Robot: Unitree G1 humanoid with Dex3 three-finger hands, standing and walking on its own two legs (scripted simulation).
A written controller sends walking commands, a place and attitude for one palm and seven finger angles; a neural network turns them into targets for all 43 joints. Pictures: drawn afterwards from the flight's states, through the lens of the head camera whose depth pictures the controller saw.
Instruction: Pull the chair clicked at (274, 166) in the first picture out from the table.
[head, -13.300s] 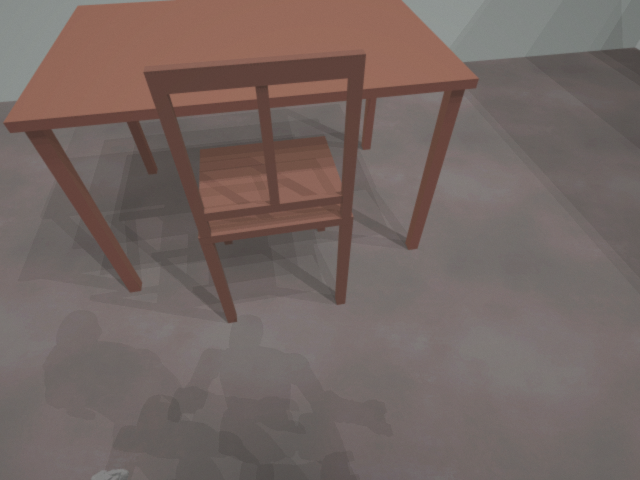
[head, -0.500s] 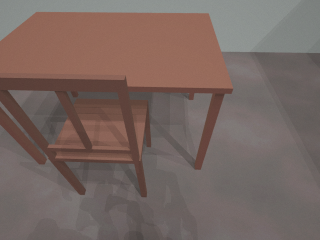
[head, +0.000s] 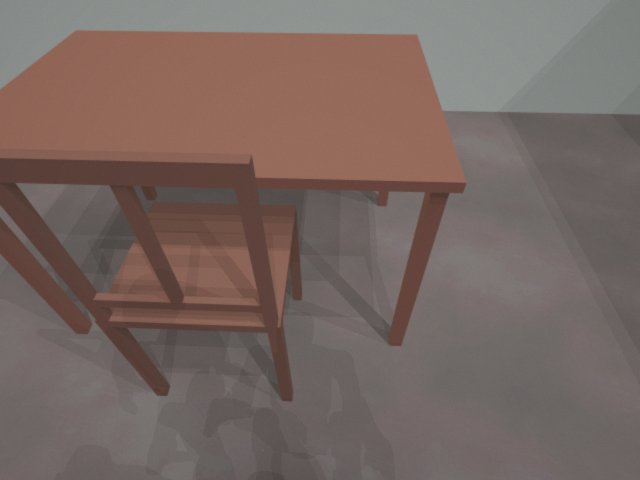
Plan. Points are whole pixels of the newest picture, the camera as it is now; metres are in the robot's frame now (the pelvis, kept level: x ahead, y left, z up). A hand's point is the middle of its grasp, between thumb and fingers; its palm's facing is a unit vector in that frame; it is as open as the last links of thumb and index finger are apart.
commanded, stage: shuffle to correct the standing spot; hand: left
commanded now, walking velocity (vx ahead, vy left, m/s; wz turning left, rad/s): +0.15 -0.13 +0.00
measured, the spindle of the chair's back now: (153, 249) +0.50 +0.34 -0.06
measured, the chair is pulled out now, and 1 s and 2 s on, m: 0.00 0.00 0.00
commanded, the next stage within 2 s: come to a stop and stand still in 0.12 s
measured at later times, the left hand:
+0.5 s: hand out of the picture +0.01 +0.13 -0.19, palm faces +0.03 -0.99 -0.12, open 16.2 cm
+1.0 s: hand out of the picture +0.04 +0.12 -0.17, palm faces -0.01 -0.98 -0.21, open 16.4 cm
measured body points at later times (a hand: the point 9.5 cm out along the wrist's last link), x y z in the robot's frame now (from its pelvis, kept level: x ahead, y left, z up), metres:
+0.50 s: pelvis +0.07 -0.01 -0.01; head +0.11 +0.01 +0.44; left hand +0.01 +0.19 -0.18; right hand +0.14 -0.23 -0.16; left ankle +0.08 +0.11 -0.74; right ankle -0.01 -0.09 -0.72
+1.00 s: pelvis +0.08 -0.06 +0.00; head +0.09 -0.07 +0.45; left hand +0.04 +0.17 -0.15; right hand +0.06 -0.28 -0.16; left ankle +0.09 +0.11 -0.74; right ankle +0.04 -0.12 -0.74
